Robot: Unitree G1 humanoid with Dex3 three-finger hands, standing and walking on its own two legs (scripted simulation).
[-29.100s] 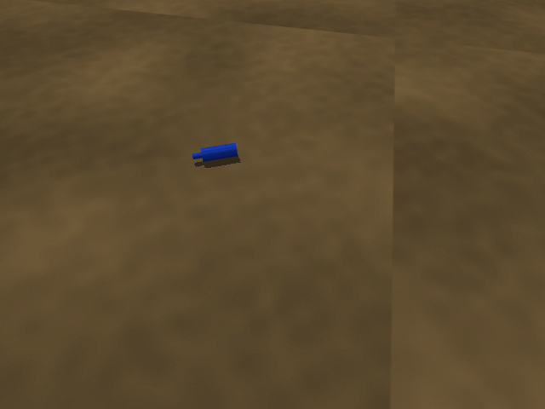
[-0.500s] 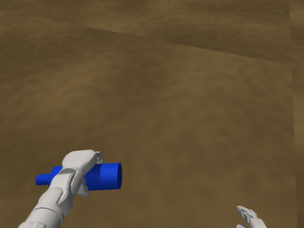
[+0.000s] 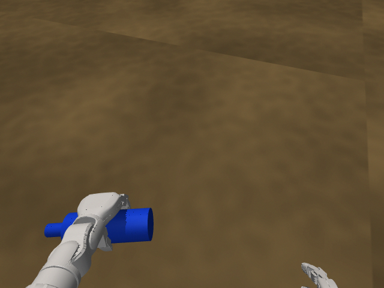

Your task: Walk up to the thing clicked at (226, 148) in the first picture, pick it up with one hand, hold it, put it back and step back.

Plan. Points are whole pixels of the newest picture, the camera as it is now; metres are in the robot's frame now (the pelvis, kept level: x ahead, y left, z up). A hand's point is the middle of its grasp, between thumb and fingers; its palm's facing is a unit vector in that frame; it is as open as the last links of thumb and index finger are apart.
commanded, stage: crouch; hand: left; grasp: from above
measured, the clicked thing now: (99, 227) +0.29 +0.24 -0.08
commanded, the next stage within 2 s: lower in 1.74 s
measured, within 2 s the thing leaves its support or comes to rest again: neither
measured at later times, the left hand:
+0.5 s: hand (126, 235) +0.33 +0.23 -0.26, palm faces -0.42 +0.03 -0.91, open 10.3 cm
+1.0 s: hand (139, 246) +0.37 +0.24 -0.47, palm faces -0.45 -0.02 -0.89, open 10.4 cm
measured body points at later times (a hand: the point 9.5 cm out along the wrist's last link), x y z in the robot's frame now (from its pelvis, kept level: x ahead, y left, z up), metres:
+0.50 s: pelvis -0.04 +0.00 -0.14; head +0.09 +0.02 +0.29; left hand +0.35 +0.23 -0.21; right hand +0.01 -0.29 -0.25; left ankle +0.02 +0.11 -0.74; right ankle +0.00 -0.13 -0.74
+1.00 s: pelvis -0.07 +0.00 -0.31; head +0.15 +0.04 +0.08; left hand +0.39 +0.24 -0.42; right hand -0.01 -0.27 -0.43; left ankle +0.02 +0.11 -0.74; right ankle +0.00 -0.13 -0.74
